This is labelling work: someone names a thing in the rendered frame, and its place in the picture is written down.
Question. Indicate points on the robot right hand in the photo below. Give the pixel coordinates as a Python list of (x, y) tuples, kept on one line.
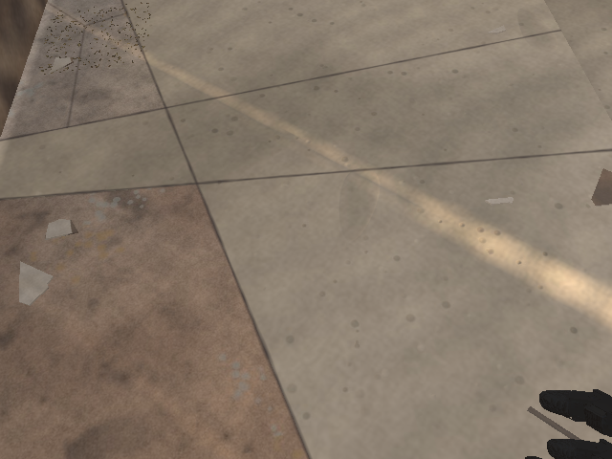
[(594, 408)]

